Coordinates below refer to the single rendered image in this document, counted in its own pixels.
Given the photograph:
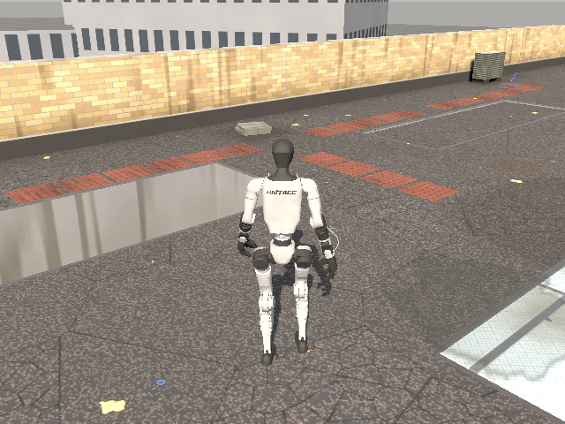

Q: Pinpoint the left robot foot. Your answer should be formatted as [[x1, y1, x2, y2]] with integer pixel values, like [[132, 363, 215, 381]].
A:
[[261, 343, 276, 367]]

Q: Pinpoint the robot left hand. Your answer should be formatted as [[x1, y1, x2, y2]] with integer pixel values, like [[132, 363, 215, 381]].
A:
[[237, 239, 258, 257]]

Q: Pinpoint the left robot forearm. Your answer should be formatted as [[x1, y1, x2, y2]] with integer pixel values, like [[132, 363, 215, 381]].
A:
[[238, 211, 252, 243]]

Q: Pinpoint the left robot upper arm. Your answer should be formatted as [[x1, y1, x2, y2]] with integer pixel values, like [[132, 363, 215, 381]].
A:
[[242, 177, 265, 224]]

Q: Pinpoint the robot torso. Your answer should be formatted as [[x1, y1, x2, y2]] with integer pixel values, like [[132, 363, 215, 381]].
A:
[[262, 173, 303, 265]]

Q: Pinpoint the right robot forearm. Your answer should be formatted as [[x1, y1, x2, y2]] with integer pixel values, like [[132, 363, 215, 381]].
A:
[[315, 215, 335, 259]]

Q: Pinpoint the robot right hand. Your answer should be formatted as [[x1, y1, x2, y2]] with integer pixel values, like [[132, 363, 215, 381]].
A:
[[317, 256, 337, 282]]

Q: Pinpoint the right robot upper arm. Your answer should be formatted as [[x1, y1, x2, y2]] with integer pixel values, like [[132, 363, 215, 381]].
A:
[[301, 178, 323, 228]]

